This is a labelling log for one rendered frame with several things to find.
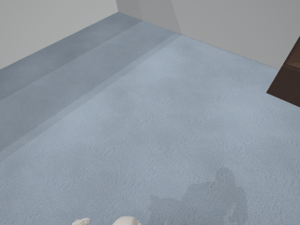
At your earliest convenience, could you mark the cupboard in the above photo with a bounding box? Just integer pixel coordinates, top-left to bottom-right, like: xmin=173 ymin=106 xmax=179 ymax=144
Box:
xmin=266 ymin=37 xmax=300 ymax=107

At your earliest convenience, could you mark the robot left thigh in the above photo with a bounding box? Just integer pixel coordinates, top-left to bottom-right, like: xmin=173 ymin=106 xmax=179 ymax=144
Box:
xmin=113 ymin=216 xmax=142 ymax=225

